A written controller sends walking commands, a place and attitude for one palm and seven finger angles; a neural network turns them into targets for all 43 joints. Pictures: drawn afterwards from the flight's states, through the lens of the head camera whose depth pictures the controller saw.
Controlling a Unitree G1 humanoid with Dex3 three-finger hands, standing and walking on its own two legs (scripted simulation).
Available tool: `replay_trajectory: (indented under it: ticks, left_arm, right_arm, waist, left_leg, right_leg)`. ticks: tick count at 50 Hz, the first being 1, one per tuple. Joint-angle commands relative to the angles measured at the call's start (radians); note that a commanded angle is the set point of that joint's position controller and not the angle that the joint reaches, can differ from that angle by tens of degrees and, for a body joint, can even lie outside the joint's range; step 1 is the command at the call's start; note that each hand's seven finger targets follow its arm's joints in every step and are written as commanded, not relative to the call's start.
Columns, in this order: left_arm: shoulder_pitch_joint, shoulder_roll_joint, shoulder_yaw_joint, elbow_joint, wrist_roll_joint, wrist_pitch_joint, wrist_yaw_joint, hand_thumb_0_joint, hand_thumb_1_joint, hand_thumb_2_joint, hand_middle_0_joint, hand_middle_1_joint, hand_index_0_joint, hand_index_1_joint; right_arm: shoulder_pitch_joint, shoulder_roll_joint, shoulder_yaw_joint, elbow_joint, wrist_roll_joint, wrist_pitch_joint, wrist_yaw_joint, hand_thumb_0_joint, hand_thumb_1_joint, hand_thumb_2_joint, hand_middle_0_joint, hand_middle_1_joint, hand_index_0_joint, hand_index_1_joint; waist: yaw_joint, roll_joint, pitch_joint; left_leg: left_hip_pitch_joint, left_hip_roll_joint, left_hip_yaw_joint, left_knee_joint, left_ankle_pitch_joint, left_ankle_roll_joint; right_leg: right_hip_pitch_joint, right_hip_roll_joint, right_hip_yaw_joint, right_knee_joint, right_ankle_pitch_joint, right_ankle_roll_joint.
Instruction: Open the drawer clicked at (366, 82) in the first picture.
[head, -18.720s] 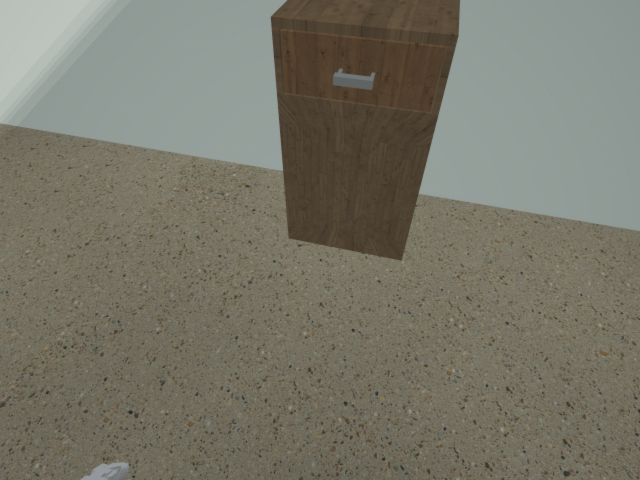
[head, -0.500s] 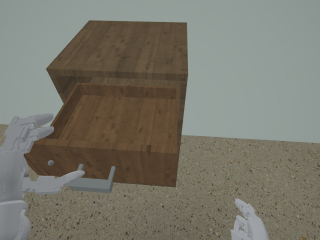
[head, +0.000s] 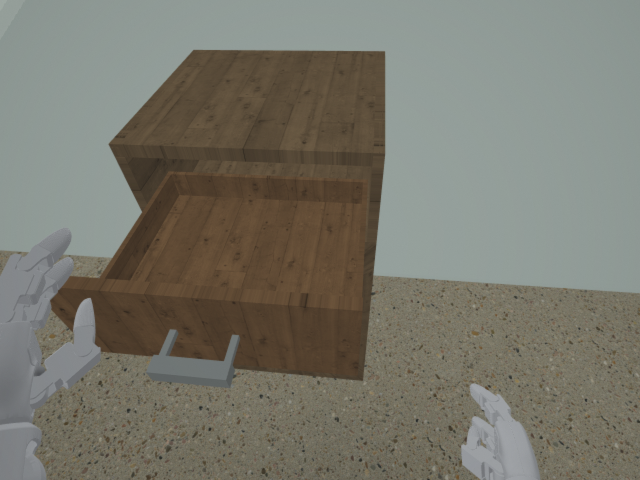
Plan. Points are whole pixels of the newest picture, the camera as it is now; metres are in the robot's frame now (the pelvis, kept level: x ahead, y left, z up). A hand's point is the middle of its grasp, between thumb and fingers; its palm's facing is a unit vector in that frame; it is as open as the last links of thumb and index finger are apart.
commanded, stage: draw the hand back to the body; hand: left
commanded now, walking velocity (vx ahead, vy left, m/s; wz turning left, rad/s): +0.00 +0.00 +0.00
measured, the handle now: (197, 355) +0.27 +0.22 -0.01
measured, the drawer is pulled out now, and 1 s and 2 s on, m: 0.29 0.29 0.29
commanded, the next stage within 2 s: step back with the hand held close in 0.10 s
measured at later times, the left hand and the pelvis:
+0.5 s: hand (101, 361) +0.18 +0.24 +0.14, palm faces +0.32 -0.83 -0.46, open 7.4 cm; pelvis -0.03 +0.01 -0.01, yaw +0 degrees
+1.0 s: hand (32, 464) +0.09 +0.24 +0.15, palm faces +0.37 -0.83 -0.42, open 7.4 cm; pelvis -0.11 +0.00 -0.01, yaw +1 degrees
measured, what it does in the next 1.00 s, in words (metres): shifts its weight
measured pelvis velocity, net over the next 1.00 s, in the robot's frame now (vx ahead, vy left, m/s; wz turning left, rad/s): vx -0.11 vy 0.00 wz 0.02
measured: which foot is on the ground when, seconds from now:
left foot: down 0.00-1.00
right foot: down 0.00-1.00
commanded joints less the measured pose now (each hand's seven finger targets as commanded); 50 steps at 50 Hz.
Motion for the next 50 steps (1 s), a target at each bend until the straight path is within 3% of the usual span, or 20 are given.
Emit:
replay_trajectory:
  ticks: [1,4,7,10,11,12,13,18,19,24,30,34,37,38,39,41,43,47,49,50]
  left_arm:
    - [-0.067,0.163,0.101,-0.193,-0.003,-0.060,0.017,0.000,0.900,0.900,-0.200,-0.300,-0.200,-0.300]
    - [-0.066,0.179,0.112,-0.214,0.000,-0.064,0.022,0.000,0.900,0.900,-0.200,-0.300,-0.200,-0.300]
    - [-0.051,0.166,0.103,-0.200,-0.004,-0.068,0.022,0.000,0.900,0.900,-0.200,-0.300,-0.200,-0.300]
    - [-0.059,0.176,0.106,-0.215,0.000,-0.076,0.026,0.000,0.900,0.900,-0.200,-0.300,-0.200,-0.300]
    - [-0.149,0.290,0.255,-0.277,0.004,-0.124,0.033,0.000,0.900,0.900,-0.200,-0.300,-0.200,-0.300]
    - [-0.065,0.216,0.196,-0.197,0.015,-0.125,0.027,0.000,0.900,0.900,-0.200,-0.300,-0.200,-0.300]
    - [-0.034,0.182,0.159,-0.192,0.024,-0.123,0.022,0.000,0.900,0.900,-0.200,-0.300,-0.200,-0.300]
    - [0.091,0.171,0.156,-0.206,0.037,-0.125,0.048,0.000,0.900,0.900,-0.200,-0.300,-0.200,-0.300]
    - [0.097,0.177,0.159,-0.235,0.035,-0.125,0.053,0.000,0.900,0.900,-0.200,-0.300,-0.200,-0.300]
    - [0.141,0.242,0.223,-0.344,0.030,-0.143,0.072,0.000,0.900,0.900,-0.200,-0.300,-0.200,-0.300]
    - [0.160,0.224,0.216,-0.413,0.023,-0.169,0.081,0.000,0.900,0.900,-0.200,-0.300,-0.200,-0.300]
    - [0.131,0.208,0.211,-0.350,0.032,-0.177,0.099,0.000,0.900,0.900,-0.200,-0.300,-0.200,-0.300]
    - [0.112,0.173,0.168,-0.304,0.022,-0.173,0.089,0.000,0.900,0.900,-0.200,-0.300,-0.200,-0.300]
    - [0.092,0.167,0.158,-0.303,0.023,-0.168,0.085,0.000,0.900,0.900,-0.200,-0.300,-0.200,-0.300]
    - [0.085,0.181,0.162,-0.303,0.022,-0.159,0.087,0.000,0.900,0.900,-0.200,-0.300,-0.200,-0.300]
    - [0.050,0.197,0.166,-0.260,0.003,-0.150,0.061,0.000,0.900,0.900,-0.200,-0.300,-0.200,-0.300]
    - [0.037,0.218,0.182,-0.265,0.007,-0.145,0.056,0.000,0.900,0.900,-0.200,-0.300,-0.200,-0.300]
    - [0.084,0.223,0.197,-0.292,0.018,-0.150,0.057,0.000,0.900,0.900,-0.200,-0.300,-0.200,-0.300]
    - [0.080,0.240,0.205,-0.353,0.029,-0.171,0.063,0.000,0.900,0.900,-0.200,-0.300,-0.200,-0.300]
    - [0.103,0.236,0.217,-0.347,0.024,-0.173,0.064,0.000,0.900,0.900,-0.200,-0.300,-0.200,-0.300]
  right_arm:
    - [-0.120,-0.100,-0.036,-0.161,0.000,-0.058,-0.009,0.000,-0.900,-0.900,0.200,0.300,0.200,0.300]
    - [-0.123,-0.099,-0.037,-0.161,0.002,-0.065,-0.008,0.000,-0.900,-0.900,0.200,0.300,0.200,0.300]
    - [-0.121,-0.096,-0.039,-0.165,0.004,-0.066,-0.008,0.000,-0.900,-0.900,0.200,0.300,0.200,0.300]
    - [-0.122,-0.096,-0.040,-0.161,0.006,-0.073,-0.008,0.000,-0.900,-0.900,0.200,0.300,0.200,0.300]
    - [-0.064,-0.121,-0.043,-0.194,0.007,-0.047,-0.017,0.000,-0.900,-0.900,0.200,0.300,0.200,0.300]
    - [-0.064,-0.110,-0.047,-0.173,-0.004,-0.032,-0.023,0.000,-0.900,-0.900,0.200,0.300,0.200,0.300]
    - [-0.062,-0.116,-0.049,-0.187,-0.002,-0.025,-0.021,0.000,-0.900,-0.900,0.200,0.300,0.200,0.300]
    - [-0.040,-0.119,-0.064,-0.213,-0.004,0.013,-0.022,0.000,-0.900,-0.900,0.200,0.300,0.200,0.300]
    - [-0.046,-0.129,-0.067,-0.216,-0.005,0.016,-0.024,0.000,-0.900,-0.900,0.200,0.300,0.200,0.300]
    - [-0.061,-0.122,-0.075,-0.243,-0.007,0.016,-0.023,0.000,-0.900,-0.900,0.200,0.300,0.200,0.300]
    - [-0.025,-0.120,-0.079,-0.243,-0.024,-0.034,-0.027,0.000,-0.900,-0.900,0.200,0.300,0.200,0.300]
    - [-0.008,-0.116,-0.080,-0.201,-0.047,-0.065,-0.034,0.000,-0.900,-0.900,0.200,0.300,0.200,0.300]
    - [0.009,-0.129,-0.070,-0.179,-0.040,-0.062,-0.030,0.000,-0.900,-0.900,0.200,0.300,0.200,0.300]
    - [0.010,-0.136,-0.069,-0.182,-0.032,-0.057,-0.028,0.000,-0.900,-0.900,0.200,0.300,0.200,0.300]
    - [0.012,-0.134,-0.077,-0.174,-0.025,-0.048,-0.029,0.000,-0.900,-0.900,0.200,0.300,0.200,0.300]
    - [0.009,-0.116,-0.075,-0.187,0.014,-0.035,-0.004,0.000,-0.900,-0.900,0.200,0.300,0.200,0.300]
    - [-0.030,-0.093,-0.060,-0.199,0.014,-0.017,0.003,0.000,-0.900,-0.900,0.200,0.300,0.200,0.300]
    - [-0.036,-0.093,-0.041,-0.195,0.003,-0.008,-0.011,0.000,-0.900,-0.900,0.200,0.300,0.200,0.300]
    - [-0.061,-0.135,-0.068,-0.213,-0.006,-0.024,-0.016,0.000,-0.900,-0.900,0.200,0.300,0.200,0.300]
    - [-0.059,-0.126,-0.062,-0.215,-0.001,-0.031,-0.009,0.000,-0.900,-0.900,0.200,0.300,0.200,0.300]
  waist:
    - [-0.010,-0.031,-0.064]
    - [-0.008,0.016,-0.079]
    - [-0.010,-0.041,-0.077]
    - [-0.012,0.016,-0.075]
    - [-0.059,-0.067,0.006]
    - [-0.073,-0.158,-0.016]
    - [-0.081,-0.178,-0.043]
    - [-0.092,-0.144,-0.170]
    - [-0.093,-0.088,-0.175]
    - [-0.077,-0.008,-0.209]
    - [-0.079,0.083,-0.195]
    - [-0.083,0.142,-0.121]
    - [-0.093,0.080,-0.105]
    - [-0.100,0.037,-0.119]
    - [-0.104,-0.058,-0.146]
    - [-0.107,-0.238,-0.143]
    - [-0.095,-0.312,-0.105]
    - [-0.100,-0.173,-0.104]
    - [-0.078,0.090,-0.090]
    - [-0.071,0.141,-0.140]
  left_leg:
    - [-0.103,0.037,-0.019,-0.073,0.230,-0.008]
    - [-0.096,0.035,-0.018,-0.067,0.225,-0.009]
    - [-0.108,0.037,-0.020,-0.070,0.197,-0.004]
    - [-0.107,0.034,-0.016,-0.066,0.185,-0.006]
    - [-0.158,0.048,-0.040,-0.039,0.094,0.015]
    - [-0.133,0.040,-0.053,0.004,0.070,0.022]
    - [-0.115,0.032,-0.039,0.043,0.062,0.024]
    - [-0.150,0.057,-0.059,0.082,0.193,0.020]
    - [-0.160,0.065,-0.071,0.087,0.247,0.015]
    - [-0.254,0.117,-0.129,0.039,0.401,0.008]
    - [-0.339,0.171,-0.163,-0.003,0.393,0.012]
    - [-0.387,0.246,-0.172,-0.038,0.403,0.067]
    - [-0.329,0.234,-0.176,0.039,0.411,0.058]
    - [-0.329,0.206,-0.159,0.083,0.369,0.044]
    - [-0.318,0.152,-0.125,0.172,0.258,0.018]
    - [-0.262,-0.009,-0.025,0.396,-0.148,-0.012]
    - [-0.280,0.005,-0.047,0.482,-0.179,-0.004]
    - [-0.187,0.038,-0.003,0.019,-0.049,0.019]
    - [-0.285,0.213,-0.196,-0.109,0.061,0.084]
    - [-0.380,0.267,-0.204,-0.133,0.042,0.095]
  right_leg:
    - [0.086,-0.030,0.038,-0.050,0.117,-0.003]
    - [0.085,-0.031,0.047,-0.052,0.116,-0.007]
    - [0.081,-0.034,0.042,-0.052,0.086,-0.002]
    - [0.075,-0.039,0.049,-0.056,0.077,-0.005]
    - [-0.038,-0.088,0.164,-0.107,0.107,-0.004]
    - [-0.061,-0.117,0.184,-0.127,0.104,-0.010]
    - [-0.085,-0.140,0.207,-0.135,0.099,-0.014]
    - [-0.028,-0.170,0.179,-0.047,0.216,-0.033]
    - [-0.029,-0.173,0.172,-0.022,0.271,-0.045]
    - [0.030,-0.117,0.112,0.109,0.345,-0.029]
    - [-0.005,-0.064,0.070,0.230,0.122,-0.014]
    - [-0.062,-0.025,0.072,0.321,-0.137,0.008]
    - [-0.071,-0.046,0.084,0.175,-0.076,0.000]
    - [-0.052,-0.069,0.114,0.138,0.039,-0.017]
    - [-0.068,-0.129,0.206,0.081,0.185,-0.059]
    - [-0.234,-0.333,0.458,-0.141,0.020,-0.138]
    - [-0.256,-0.345,0.395,-0.163,-0.063,-0.149]
    - [-0.191,-0.205,0.225,-0.048,-0.010,-0.037]
    - [-0.145,-0.063,0.132,0.126,-0.017,0.027]
    - [-0.075,-0.039,0.083,0.237,-0.094,0.034]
